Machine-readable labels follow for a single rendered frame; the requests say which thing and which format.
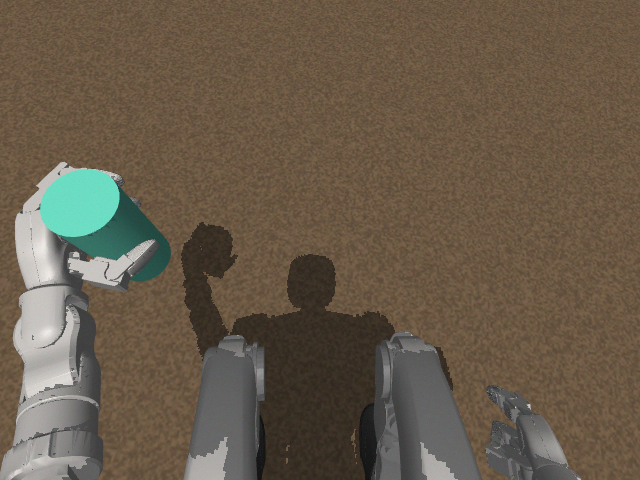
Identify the left robot hand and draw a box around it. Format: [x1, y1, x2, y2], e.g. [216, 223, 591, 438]
[15, 162, 159, 292]

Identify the can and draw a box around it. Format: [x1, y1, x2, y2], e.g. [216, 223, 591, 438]
[40, 169, 171, 282]

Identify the right robot hand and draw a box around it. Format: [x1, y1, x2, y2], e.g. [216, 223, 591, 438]
[485, 385, 569, 480]

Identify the right robot foot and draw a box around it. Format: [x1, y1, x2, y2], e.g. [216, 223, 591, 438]
[359, 403, 377, 480]

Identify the left robot arm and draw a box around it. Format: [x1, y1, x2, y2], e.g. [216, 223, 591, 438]
[0, 284, 103, 480]

